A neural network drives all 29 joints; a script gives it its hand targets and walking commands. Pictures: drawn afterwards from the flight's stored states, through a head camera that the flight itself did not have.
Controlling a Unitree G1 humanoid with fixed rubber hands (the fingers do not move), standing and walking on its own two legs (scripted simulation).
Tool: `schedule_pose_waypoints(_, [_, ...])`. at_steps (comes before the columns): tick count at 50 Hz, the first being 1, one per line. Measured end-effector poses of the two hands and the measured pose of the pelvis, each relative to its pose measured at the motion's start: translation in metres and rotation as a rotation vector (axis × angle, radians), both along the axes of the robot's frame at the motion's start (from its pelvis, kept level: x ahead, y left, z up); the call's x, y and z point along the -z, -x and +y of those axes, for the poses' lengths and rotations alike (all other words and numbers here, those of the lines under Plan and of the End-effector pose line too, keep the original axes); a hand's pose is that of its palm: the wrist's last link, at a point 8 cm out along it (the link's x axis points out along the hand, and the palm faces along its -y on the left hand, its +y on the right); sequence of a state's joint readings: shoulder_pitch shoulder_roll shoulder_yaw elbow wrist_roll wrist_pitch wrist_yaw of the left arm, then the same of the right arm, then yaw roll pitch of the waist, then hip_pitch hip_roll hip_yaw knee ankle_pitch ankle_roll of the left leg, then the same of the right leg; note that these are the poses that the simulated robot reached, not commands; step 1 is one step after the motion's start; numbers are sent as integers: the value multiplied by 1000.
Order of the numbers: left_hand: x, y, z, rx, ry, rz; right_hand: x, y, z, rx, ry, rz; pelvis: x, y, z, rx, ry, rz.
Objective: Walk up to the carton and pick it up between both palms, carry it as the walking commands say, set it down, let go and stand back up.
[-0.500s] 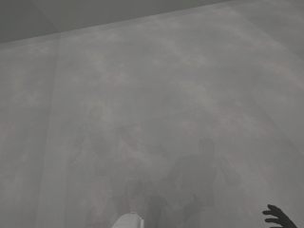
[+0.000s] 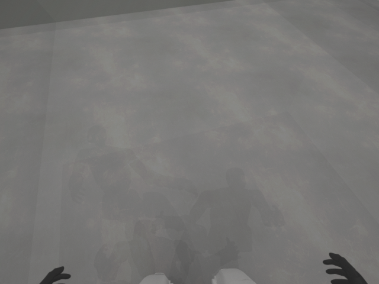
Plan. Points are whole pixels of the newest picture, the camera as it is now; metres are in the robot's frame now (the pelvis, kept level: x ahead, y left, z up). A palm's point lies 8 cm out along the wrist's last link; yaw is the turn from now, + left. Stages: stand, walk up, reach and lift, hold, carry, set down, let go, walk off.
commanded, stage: walk up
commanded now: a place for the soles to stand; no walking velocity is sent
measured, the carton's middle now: out of the picture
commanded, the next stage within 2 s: none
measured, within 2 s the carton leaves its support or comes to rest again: neither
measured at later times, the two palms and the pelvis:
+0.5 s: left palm out of the picture +0.04 +0.25 -0.08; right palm out of the picture -0.06 -0.39 -0.10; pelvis -0.13 -0.05 +0.00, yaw -7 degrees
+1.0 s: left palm out of the picture -0.12 +0.21 -0.08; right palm out of the picture -0.28 -0.43 -0.11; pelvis -0.27 -0.08 -0.01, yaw -19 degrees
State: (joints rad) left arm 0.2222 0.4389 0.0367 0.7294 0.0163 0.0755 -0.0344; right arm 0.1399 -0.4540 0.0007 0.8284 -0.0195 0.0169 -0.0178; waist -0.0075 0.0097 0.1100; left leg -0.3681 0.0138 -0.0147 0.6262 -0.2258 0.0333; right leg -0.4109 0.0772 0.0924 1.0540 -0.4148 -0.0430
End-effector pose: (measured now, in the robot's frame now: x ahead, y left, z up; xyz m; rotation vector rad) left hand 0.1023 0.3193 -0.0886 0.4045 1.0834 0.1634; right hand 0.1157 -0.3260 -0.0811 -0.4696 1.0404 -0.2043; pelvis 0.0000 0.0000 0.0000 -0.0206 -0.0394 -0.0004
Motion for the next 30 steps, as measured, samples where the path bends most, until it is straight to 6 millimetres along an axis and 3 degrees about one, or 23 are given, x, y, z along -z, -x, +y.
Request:
schedule_pose_waypoints(8, [0, 58, -32, 47, -57, 66, 22, 58, -44, 65, -24, -6, 11, 41, -34, 64, -54, -28])
schedule_pose_waypoints(10, [-6, 69, -43, 50, -57, 77, 24, 76, -49, 83, -41, 27, 6, 51, -40, 68, -56, -32])
schedule_pose_waypoints(15, [-22, 64, -60, 93, -66, 49, 20, 108, -59, 121, -66, 54, -6, 72, -51, 87, -67, 5])
schedule_pose_waypoints(20, [-19, 55, -72, 141, -55, 8, 20, 143, -65, 135, -54, 97, -6, 98, -55, 102, -53, 63])
schedule_pose_waypoints(30, [4, 87, -72, 172, 18, -39, 11, 216, -48, 150, -8, 81, 2, 159, -37, 134, -12, 47])
